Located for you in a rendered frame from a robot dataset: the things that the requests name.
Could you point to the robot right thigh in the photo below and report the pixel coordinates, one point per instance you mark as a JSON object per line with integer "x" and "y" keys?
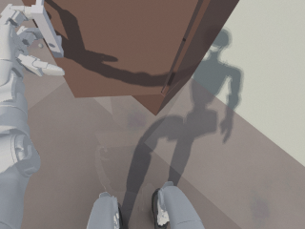
{"x": 179, "y": 209}

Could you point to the left robot hand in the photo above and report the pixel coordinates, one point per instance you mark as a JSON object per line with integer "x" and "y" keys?
{"x": 11, "y": 42}

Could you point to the left robot forearm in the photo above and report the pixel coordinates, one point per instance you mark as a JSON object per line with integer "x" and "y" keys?
{"x": 13, "y": 104}

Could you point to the robot right foot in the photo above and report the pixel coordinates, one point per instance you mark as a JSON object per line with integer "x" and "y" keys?
{"x": 155, "y": 212}

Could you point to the handle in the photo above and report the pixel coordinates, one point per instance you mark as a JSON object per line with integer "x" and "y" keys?
{"x": 43, "y": 22}

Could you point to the left robot upper arm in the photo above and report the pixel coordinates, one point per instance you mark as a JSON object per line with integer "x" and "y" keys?
{"x": 18, "y": 161}

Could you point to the cupboard door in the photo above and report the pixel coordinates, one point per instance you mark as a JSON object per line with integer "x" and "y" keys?
{"x": 117, "y": 47}

